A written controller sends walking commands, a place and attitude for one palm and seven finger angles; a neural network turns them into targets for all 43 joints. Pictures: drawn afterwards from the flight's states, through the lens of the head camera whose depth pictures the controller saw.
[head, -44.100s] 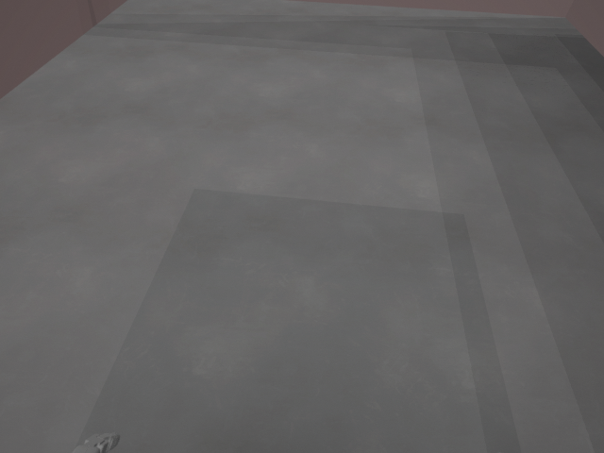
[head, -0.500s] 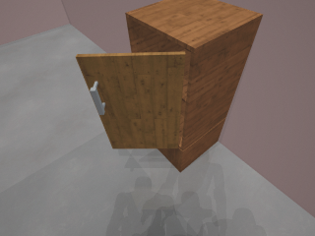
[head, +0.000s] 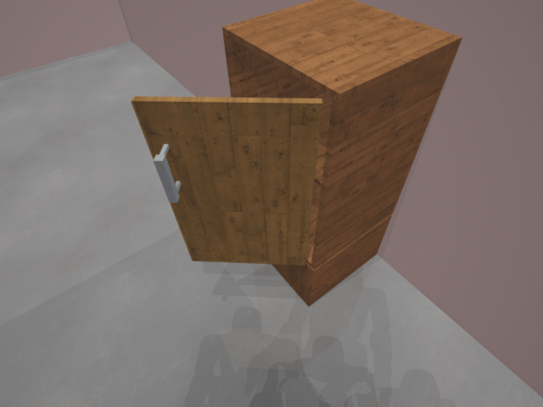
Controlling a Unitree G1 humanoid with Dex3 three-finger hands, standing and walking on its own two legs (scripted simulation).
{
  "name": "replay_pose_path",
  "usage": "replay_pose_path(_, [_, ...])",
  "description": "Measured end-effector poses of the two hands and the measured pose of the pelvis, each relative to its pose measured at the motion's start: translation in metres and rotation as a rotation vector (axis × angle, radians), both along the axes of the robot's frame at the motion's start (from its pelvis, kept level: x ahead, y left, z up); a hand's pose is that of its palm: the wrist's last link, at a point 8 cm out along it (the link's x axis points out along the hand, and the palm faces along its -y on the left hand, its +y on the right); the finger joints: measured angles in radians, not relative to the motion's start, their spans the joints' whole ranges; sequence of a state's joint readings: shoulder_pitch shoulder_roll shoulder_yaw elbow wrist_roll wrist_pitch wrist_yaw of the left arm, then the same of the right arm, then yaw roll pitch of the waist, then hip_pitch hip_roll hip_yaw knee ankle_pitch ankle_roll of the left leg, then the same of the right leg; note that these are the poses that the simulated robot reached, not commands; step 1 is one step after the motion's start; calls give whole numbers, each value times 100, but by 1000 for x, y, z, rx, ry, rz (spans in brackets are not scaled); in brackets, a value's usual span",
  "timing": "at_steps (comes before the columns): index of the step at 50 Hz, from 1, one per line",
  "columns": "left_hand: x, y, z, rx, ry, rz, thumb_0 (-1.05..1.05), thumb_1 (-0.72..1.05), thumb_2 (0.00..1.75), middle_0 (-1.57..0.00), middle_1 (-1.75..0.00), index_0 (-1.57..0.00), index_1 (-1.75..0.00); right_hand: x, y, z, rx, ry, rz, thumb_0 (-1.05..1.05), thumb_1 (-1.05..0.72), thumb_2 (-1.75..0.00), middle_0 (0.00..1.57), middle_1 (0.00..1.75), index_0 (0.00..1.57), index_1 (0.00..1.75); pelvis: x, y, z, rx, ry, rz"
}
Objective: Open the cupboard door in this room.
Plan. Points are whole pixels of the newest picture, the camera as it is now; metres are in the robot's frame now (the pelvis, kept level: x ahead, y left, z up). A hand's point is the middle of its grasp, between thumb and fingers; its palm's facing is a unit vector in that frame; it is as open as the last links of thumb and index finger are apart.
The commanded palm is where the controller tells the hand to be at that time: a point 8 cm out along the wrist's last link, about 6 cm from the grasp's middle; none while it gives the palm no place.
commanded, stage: shuffle to correct the standing spot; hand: left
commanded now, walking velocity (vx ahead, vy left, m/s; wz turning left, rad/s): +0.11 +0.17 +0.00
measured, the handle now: (169, 173) +0.59 +0.28 -0.04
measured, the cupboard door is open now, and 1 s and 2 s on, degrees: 50 50 50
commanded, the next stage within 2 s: come to a stop and stand still in 0.22 s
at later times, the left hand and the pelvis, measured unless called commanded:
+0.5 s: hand out of the picture +0.08 +0.22 -0.18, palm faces +0.06 -0.97 -0.23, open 7.3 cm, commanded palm none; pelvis +0.07 +0.04 -0.01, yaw +1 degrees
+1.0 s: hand out of the picture +0.09 +0.22 -0.17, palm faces -0.02 -0.97 -0.23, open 7.3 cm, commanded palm none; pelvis +0.05 +0.04 +0.00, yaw -3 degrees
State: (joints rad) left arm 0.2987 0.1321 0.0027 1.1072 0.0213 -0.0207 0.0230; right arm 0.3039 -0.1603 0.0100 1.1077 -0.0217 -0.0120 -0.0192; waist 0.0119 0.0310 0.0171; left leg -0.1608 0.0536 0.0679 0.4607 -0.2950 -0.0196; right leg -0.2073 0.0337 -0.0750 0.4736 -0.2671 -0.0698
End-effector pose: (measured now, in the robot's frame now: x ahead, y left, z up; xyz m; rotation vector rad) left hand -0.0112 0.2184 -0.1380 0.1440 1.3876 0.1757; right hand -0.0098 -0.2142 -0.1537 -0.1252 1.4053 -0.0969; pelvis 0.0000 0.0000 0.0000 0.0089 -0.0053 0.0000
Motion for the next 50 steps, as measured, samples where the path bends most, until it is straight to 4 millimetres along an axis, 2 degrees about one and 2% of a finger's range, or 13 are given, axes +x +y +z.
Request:
replay_pose_path(6, [-1, 10, -5, -14, 8, 49, 0, 91, 90, -20, -30, -20, -30, 9, 0, 5, -36, 21, 19, 0, -91, -90, 20, 30, 20, 30, 11, 11, -2, -10, 9, 14])
replay_pose_path(12, [8, 31, -13, -16, 54, 45, 0, 90, 90, -20, -30, -20, -29, 22, 13, 7, -57, 9, 9, 0, -91, -90, 20, 30, 20, 30, 29, 27, -6, 14, 14, -4])
replay_pose_path(15, [25, 39, -12, -3, 58, 17, 0, 91, 90, -20, -30, -20, -29, 25, 21, 3, -46, 10, -8, 0, -91, -90, 20, 30, 20, 30, 38, 32, -8, 22, 18, -18])
replay_pose_path(20, [68, 42, -12, 22, -27, 1, 0, 91, 90, -20, -30, -20, -29, 31, 33, -11, -2, 48, -18, 0, -91, -90, 20, 30, 20, 30, 55, 32, -15, 22, 12, -10])
replay_pose_path(23, [83, 43, -9, 31, -66, 14, 0, 91, 90, -20, -30, -20, -29, 49, 40, -10, 4, 60, -12, 0, -91, -90, 20, 30, 20, 30, 63, 35, -12, 12, 10, 13])
replay_pose_path(28, [90, 52, -15, 14, -37, 8, 0, 92, 90, -20, -30, -20, -29, 86, 41, -5, -41, -12, -18, 2, -94, -90, 20, 30, 20, 30, 71, 46, -12, 6, -1, -2])
replay_pose_path(32, [97, 58, -17, 4, -7, -6, 0, 92, 90, -20, -30, -20, -29, 105, 41, 2, -64, -66, -27, 2, -94, -90, 20, 30, 20, 30, 77, 52, -10, 19, -1, -30])
replay_pose_path(37, [105, 61, -11, 13, -20, -32, 0, 92, 90, -20, -30, -20, -29, 121, 40, 8, -71, -116, -33, 1, -94, -90, 20, 30, 20, 30, 73, 52, -5, 14, 9, -40])
replay_pose_path(43, [108, 60, -6, 29, -57, -67, 0, 91, 90, -20, -30, -20, -29, 122, 36, 8, -56, -157, -48, 0, -92, -90, 20, 30, 20, 30, 60, 47, -4, 10, 8, -51])
replay_pose_path(50, [100, 52, -2, 23, -88, -78, 0, 92, 90, -20, -30, -20, -29, 97, 27, 10, -53, -138, -54, 0, -94, -90, 20, 30, 20, 30, 48, 40, -1, 8, -5, -45])
